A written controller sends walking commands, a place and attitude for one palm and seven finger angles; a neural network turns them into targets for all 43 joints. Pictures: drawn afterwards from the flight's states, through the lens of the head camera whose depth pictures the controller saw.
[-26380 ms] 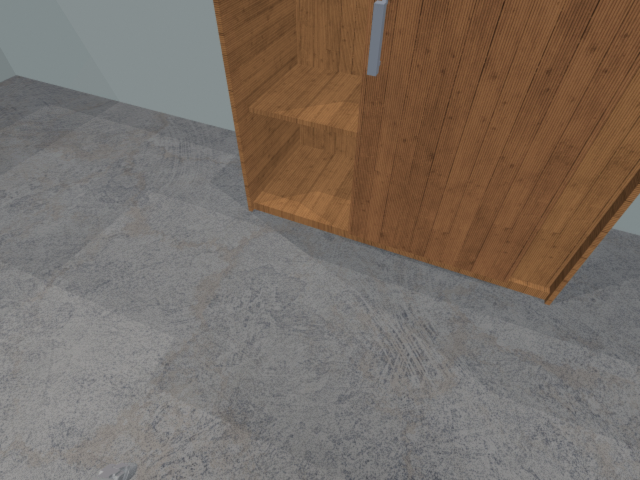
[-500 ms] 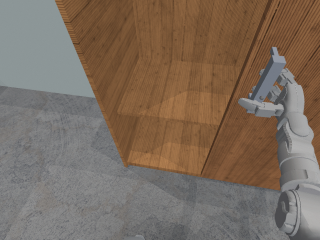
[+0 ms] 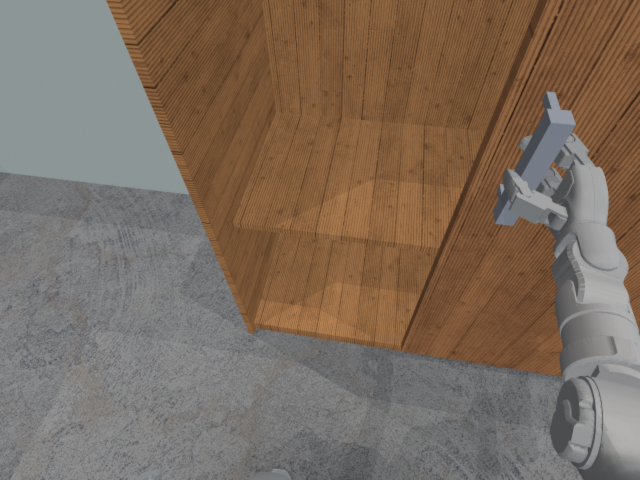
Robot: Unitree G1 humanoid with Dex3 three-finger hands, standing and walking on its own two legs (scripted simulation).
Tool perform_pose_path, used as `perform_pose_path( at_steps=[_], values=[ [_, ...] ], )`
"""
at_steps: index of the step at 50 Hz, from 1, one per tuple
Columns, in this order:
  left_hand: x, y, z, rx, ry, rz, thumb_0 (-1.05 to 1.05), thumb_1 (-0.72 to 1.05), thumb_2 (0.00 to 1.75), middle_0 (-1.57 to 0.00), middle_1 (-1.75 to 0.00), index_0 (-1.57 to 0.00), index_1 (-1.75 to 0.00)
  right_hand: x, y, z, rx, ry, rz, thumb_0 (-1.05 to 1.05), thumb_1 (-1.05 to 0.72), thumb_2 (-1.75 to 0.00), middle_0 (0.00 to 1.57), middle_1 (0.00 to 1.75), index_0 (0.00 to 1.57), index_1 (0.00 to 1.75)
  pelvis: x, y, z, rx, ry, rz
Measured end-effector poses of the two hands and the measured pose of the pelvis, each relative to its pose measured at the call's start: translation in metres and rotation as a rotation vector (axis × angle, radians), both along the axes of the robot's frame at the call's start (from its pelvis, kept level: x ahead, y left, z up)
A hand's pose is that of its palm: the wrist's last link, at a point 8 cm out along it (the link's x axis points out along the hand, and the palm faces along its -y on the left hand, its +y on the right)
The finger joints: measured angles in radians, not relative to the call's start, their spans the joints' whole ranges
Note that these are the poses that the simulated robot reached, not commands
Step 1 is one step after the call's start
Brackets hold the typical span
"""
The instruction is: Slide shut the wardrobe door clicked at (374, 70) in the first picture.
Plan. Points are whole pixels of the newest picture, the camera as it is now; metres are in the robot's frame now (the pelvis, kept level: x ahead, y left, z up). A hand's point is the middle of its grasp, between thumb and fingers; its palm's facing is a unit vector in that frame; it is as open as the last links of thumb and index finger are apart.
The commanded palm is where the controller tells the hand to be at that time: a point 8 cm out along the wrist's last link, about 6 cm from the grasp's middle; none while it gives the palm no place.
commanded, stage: grip the handle and tug to test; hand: right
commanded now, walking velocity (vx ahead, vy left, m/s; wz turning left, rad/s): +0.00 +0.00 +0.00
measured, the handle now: (525, 162) +0.52 -0.19 +0.11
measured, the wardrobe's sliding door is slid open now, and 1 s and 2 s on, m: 0.47 0.47 0.47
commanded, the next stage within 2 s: tug the door sideways, standing still in 0.56 s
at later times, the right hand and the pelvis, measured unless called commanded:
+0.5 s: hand (521, 194) +0.46 -0.18 +0.11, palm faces +0.04 +1.00 -0.01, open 6.9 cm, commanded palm +0.41 -0.23 +0.11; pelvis +0.01 -0.01 +0.00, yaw +3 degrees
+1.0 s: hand (512, 189) +0.47 -0.17 +0.11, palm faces +0.08 +1.00 +0.00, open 6.0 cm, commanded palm +0.45 -0.18 +0.11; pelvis +0.02 -0.01 +0.00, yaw -2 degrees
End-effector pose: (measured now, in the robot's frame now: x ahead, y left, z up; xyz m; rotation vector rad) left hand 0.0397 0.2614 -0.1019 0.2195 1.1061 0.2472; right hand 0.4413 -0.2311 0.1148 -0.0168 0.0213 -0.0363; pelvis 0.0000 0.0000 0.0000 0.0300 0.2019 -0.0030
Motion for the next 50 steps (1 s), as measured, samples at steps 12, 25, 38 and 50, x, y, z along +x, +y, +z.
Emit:
perform_pose_path(
  at_steps=[12, 25, 38, 50],
  values=[
    [-0.002, -0.002, 0.001, -0.005, -0.023, 0.011, 0.0, 0.9, 0.9, -0.2, -0.3, -0.2, -0.3, -0.001, 0.001, 0.0, 0.005, -0.001, -0.004, 0.01, -0.56, -0.77, 0.27, 1.34, 0.3, 1.34, -0.003, 0.0, -0.001, -0.002, 0.0, 0.012],
    [0.0, -0.006, 0.008, -0.011, -0.043, 0.067, 0.01, 0.9, 0.9, -0.2, -0.3, -0.2, -0.3, -0.003, 0.002, -0.001, 0.011, -0.008, 0.0, 0.01, -0.62, -0.72, 0.22, 1.33, 0.25, 1.32, 0.01, -0.006, 0.005, 0.001, -0.011, 0.044],
    [0.043, -0.014, 0.015, -0.011, -0.073, 0.04, 0.01, 0.9, 0.9, -0.2, -0.3, -0.2, -0.3, -0.001, 0.0, 0.0, 0.017, 0.005, 0.019, 0.02, -0.61, -0.71, 0.23, 1.33, 0.27, 1.33, 0.03, -0.013, 0.01, 0.01, -0.016, 0.033],
    [0.049, -0.028, -0.004, -0.049, -0.03, -0.066, 0.0, 0.9, 0.9, -0.2, -0.3, -0.2, -0.3, 0.002, 0.013, 0.0, 0.018, 0.03, -0.047, 0.02, -0.68, -0.83, 0.31, 1.37, 0.34, 1.38, 0.015, -0.015, 0.004, 0.011, 0.003, -0.032]
  ],
)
